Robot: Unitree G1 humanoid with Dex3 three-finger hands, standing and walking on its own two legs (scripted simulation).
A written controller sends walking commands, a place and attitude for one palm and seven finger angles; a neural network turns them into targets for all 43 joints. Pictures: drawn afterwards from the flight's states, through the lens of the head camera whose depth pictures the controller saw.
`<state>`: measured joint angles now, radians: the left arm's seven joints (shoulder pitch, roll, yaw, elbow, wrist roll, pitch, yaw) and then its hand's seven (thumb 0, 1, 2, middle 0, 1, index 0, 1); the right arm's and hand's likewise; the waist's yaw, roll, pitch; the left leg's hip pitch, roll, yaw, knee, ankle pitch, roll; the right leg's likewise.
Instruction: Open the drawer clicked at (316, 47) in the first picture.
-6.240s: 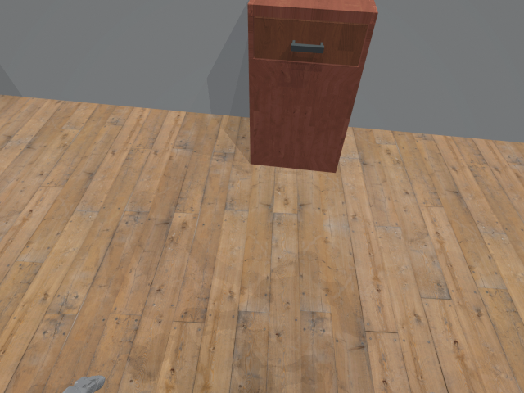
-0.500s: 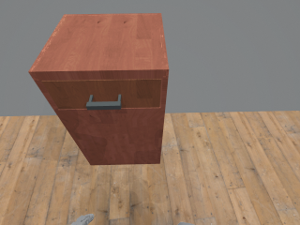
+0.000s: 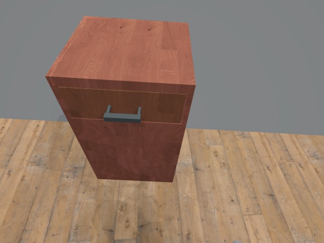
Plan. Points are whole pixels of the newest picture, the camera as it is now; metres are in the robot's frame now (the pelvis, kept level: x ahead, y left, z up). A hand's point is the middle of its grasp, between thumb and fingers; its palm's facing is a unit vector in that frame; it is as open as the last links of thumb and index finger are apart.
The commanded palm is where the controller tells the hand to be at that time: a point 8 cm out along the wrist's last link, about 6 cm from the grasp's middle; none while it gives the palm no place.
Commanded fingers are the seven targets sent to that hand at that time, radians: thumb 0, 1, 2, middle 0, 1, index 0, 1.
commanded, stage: come to a stop and stand still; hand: left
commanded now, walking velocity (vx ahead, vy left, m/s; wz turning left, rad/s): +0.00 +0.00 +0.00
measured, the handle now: (123, 113) +0.53 +0.18 -0.07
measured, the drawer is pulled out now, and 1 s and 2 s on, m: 0.00 0.00 0.00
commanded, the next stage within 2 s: look again from close up in 0.46 s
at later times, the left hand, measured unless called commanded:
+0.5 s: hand out of the picture -0.03 +0.11 -0.18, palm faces +0.04 -0.99 -0.16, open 7.3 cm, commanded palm none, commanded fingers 0.00 0.90 0.90 -0.20 -0.30 -0.20 -0.30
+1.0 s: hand out of the picture +0.03 +0.18 -0.18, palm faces +0.04 -0.98 -0.20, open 7.4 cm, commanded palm none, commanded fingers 0.00 0.90 0.90 -0.20 -0.30 -0.20 -0.30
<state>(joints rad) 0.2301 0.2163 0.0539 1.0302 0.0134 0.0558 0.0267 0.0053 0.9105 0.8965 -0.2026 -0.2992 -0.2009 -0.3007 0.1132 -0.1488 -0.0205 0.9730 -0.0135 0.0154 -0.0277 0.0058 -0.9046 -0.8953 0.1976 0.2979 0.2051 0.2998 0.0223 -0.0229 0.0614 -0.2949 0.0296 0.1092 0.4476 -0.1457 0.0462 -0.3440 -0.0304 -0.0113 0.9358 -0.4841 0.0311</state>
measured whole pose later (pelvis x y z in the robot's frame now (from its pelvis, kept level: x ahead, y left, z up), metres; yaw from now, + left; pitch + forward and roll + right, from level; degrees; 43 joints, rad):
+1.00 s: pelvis -0.01 +0.00 -0.01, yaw +1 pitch -1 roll -1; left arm 0.29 0.19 0.01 0.94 0.02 0.01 0.03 0.01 0.91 0.90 -0.20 -0.30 -0.20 -0.30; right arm 0.24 -0.19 -0.01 0.95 -0.02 0.00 -0.02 0.02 -0.92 -0.90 0.20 0.30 0.20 0.30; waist 0.00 -0.01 0.01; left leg -0.34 0.02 0.04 0.59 -0.23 0.03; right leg -0.17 -0.05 -0.04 0.54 -0.35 0.04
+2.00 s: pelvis +0.03 -0.04 -0.01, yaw +1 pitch -1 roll +0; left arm 0.35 0.10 0.01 1.07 0.02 -0.02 0.05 0.02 0.93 0.90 -0.21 -0.30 -0.20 -0.30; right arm 0.30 -0.14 -0.01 1.10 -0.01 0.02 -0.04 0.02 -0.93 -0.90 0.20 0.30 0.20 0.30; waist 0.00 0.02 0.01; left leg -0.28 0.05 0.07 0.55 -0.22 0.00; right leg -0.15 0.00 -0.12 0.51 -0.35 -0.03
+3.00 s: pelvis +0.00 +0.00 +0.00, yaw +1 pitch +1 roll +0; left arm 0.36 0.14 -0.03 1.11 0.02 -0.01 0.03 0.01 0.91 0.90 -0.20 -0.30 -0.20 -0.30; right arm 0.27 -0.17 0.01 1.08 -0.01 0.00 -0.01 0.01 -0.91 -0.90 0.20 0.30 0.20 0.30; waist 0.01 -0.01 0.02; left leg -0.29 -0.03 0.10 0.44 -0.17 0.07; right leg -0.20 -0.03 -0.01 0.48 -0.29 0.02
